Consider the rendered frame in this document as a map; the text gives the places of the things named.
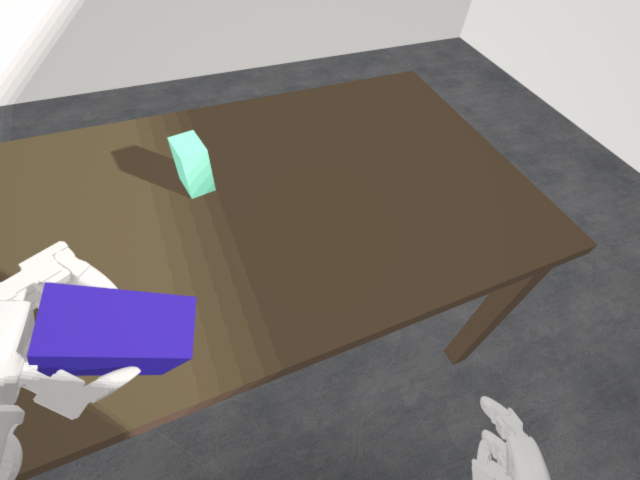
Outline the robot left forearm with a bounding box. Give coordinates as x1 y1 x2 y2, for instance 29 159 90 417
0 405 25 480

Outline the sponge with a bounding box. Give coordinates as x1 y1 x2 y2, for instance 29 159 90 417
27 282 197 376

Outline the left robot hand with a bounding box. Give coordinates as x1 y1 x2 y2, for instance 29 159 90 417
0 241 141 420

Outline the right robot hand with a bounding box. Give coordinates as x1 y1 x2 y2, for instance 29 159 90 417
472 396 551 480

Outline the table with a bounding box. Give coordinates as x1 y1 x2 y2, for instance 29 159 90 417
0 71 597 480

